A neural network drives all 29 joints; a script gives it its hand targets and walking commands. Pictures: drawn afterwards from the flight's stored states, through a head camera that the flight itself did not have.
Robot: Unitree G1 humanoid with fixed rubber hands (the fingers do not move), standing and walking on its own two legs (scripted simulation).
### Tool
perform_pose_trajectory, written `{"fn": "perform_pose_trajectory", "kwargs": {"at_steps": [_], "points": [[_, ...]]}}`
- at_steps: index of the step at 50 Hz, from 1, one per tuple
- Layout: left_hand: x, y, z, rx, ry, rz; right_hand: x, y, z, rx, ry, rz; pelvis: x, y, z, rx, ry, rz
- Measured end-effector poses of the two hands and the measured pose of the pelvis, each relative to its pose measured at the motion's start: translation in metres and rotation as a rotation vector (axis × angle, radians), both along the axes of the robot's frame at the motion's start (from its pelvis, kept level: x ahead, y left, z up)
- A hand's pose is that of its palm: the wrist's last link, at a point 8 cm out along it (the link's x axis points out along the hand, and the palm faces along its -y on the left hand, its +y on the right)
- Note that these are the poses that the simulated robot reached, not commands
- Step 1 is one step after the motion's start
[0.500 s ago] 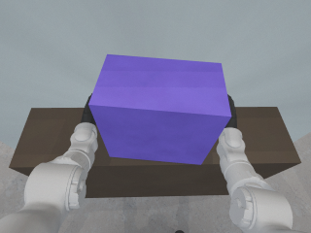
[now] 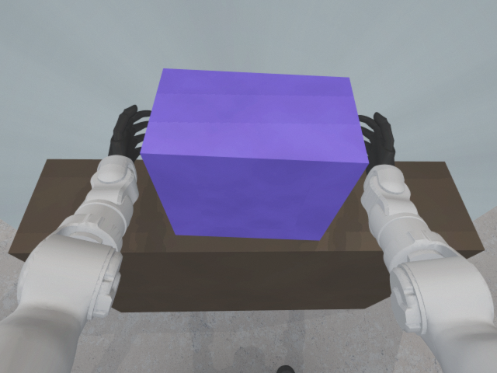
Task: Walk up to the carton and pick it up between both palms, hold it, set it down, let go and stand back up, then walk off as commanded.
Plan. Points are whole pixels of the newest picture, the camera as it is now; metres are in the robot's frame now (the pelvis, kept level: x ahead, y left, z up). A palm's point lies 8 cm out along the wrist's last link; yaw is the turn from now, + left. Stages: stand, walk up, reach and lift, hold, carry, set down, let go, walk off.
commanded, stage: set down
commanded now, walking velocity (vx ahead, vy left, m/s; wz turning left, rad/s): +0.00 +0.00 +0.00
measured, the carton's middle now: (251, 165) +0.47 -0.01 +0.03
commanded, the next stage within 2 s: none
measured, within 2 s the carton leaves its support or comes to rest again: neither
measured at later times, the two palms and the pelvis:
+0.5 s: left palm (107, 141) +0.45 +0.21 +0.11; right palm (389, 154) +0.44 -0.21 +0.10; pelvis -0.02 -0.01 +0.00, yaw +2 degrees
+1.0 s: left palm (92, 157) +0.43 +0.23 +0.10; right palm (394, 161) +0.43 -0.22 +0.10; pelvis -0.01 -0.01 +0.01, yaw +3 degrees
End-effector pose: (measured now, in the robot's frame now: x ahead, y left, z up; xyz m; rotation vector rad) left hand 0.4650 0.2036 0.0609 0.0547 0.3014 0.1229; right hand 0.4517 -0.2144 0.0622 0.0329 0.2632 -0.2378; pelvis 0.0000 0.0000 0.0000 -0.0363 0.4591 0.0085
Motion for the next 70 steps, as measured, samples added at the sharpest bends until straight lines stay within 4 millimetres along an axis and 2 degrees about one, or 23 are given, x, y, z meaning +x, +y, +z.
{"fn": "perform_pose_trajectory", "kwargs": {"at_steps": [4,8,13,21,28,36,44,48,54,62,70], "points": [[-0.007,0.007,0.005,0.004,0.004,0.004,-0.006,-0.011,0.011,-0.018,0.011,-0.008,-0.005,-0.002,0.0,0.003,-0.016,0.008],[-0.012,0.007,0.008,-0.006,0.001,0.001,-0.011,-0.013,0.017,-0.014,0.025,0.003,-0.01,-0.005,-0.002,0.008,-0.031,0.016],[-0.013,0.004,0.02,0.003,-0.011,-0.006,-0.013,-0.008,0.028,0.0,0.009,0.028,-0.017,-0.007,-0.005,0.01,-0.035,0.024],[-0.012,0.001,0.038,-0.007,-0.018,0.004,-0.014,0.004,0.033,0.017,0.022,0.05,-0.024,-0.01,-0.005,0.018,-0.045,0.028],[-0.012,0.014,0.055,-0.016,-0.02,0.033,-0.014,0.001,0.048,-0.005,0.008,0.041,-0.023,-0.011,-0.001,0.02,-0.066,0.026],[-0.017,0.03,0.064,0.016,-0.014,0.039,-0.016,-0.008,0.062,-0.036,0.024,0.03,-0.018,-0.012,0.004,0.018,-0.106,0.039],[-0.022,0.03,0.052,0.019,-0.023,0.011,-0.017,-0.005,0.055,-0.034,0.004,0.05,-0.014,-0.011,0.005,0.014,-0.121,0.048],[-0.029,0.03,0.037,0.033,0.019,-0.012,-0.022,-0.004,0.039,-0.019,0.028,0.044,-0.013,-0.01,0.007,0.011,-0.144,0.051],[-0.039,0.031,0.03,0.029,0.036,-0.028,-0.03,-0.007,0.025,0.003,0.027,0.036,-0.012,-0.009,0.013,0.009,-0.163,0.052],[-0.055,0.031,0.036,0.032,-0.003,-0.052,-0.05,-0.015,0.022,0.003,-0.006,0.045,-0.01,-0.009,0.019,0.018,-0.204,0.055],[-0.083,0.038,0.02,0.023,0.029,-0.049,-0.08,-0.018,0.006,0.0,0.02,0.048,-0.009,-0.01,0.022,0.029,-0.27,0.046]]}}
